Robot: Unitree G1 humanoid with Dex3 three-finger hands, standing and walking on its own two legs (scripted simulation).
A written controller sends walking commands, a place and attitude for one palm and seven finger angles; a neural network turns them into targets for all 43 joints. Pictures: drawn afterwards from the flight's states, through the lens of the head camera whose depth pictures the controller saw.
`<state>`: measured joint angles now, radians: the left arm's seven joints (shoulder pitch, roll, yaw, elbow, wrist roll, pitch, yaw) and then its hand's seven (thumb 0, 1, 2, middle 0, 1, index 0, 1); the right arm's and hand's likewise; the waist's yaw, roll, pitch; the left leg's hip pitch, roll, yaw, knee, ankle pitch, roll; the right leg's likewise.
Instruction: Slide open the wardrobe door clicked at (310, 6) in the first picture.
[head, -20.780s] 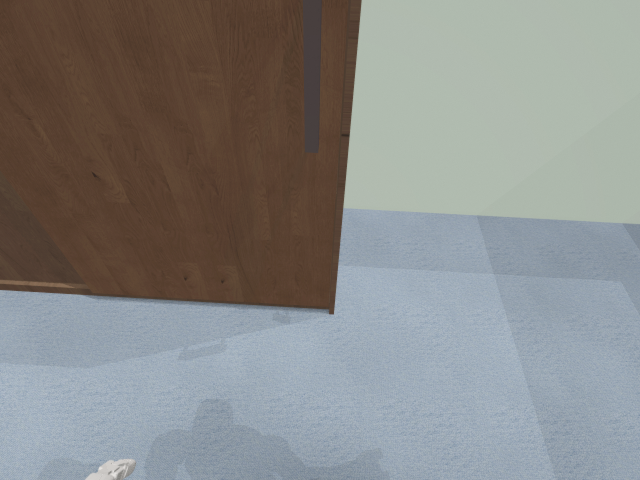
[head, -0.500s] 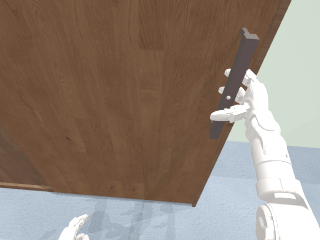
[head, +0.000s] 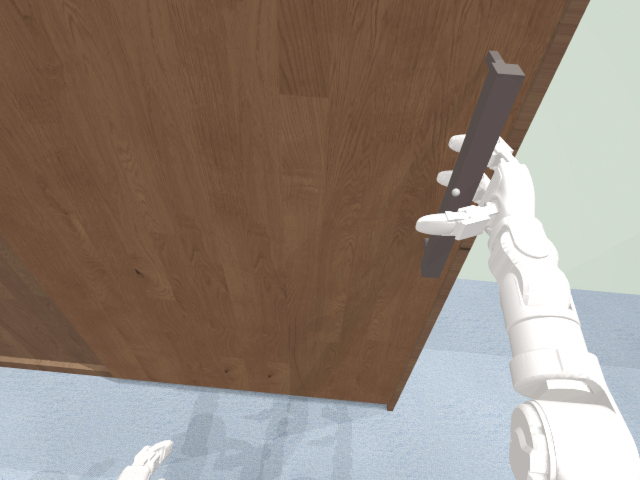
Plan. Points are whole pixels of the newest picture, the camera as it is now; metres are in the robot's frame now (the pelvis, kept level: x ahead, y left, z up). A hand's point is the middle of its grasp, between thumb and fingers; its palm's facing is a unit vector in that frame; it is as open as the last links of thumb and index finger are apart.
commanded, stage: grip the handle and tug to test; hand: right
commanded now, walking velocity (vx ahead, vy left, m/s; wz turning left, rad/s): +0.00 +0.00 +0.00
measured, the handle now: (456, 181) +0.48 -0.14 +0.16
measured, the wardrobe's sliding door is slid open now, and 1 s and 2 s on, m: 0.00 0.00 0.00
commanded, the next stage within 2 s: tug the door sideways, standing still in 1.28 s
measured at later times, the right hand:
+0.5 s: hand (458, 194) +0.42 -0.13 +0.18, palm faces +0.00 +1.00 +0.01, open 6.6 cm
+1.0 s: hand (453, 195) +0.42 -0.12 +0.18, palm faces +0.01 +1.00 +0.01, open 6.3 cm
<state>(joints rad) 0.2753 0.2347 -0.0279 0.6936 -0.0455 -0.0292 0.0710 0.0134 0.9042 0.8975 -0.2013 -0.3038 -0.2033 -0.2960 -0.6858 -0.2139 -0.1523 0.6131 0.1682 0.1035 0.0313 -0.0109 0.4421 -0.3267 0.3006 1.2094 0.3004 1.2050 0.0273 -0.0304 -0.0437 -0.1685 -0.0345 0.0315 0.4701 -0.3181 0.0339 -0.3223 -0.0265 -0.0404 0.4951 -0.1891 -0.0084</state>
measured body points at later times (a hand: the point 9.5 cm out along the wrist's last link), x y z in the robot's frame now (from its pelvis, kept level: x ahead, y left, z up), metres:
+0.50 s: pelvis +0.00 +0.00 +0.00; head -0.01 +0.01 +0.45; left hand +0.14 +0.24 -0.10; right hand +0.41 -0.18 +0.18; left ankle -0.04 +0.10 -0.74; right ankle +0.04 -0.12 -0.74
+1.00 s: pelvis +0.00 +0.01 +0.00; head -0.01 +0.02 +0.45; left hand +0.13 +0.25 -0.11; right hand +0.41 -0.17 +0.18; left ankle -0.04 +0.10 -0.74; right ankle +0.04 -0.12 -0.74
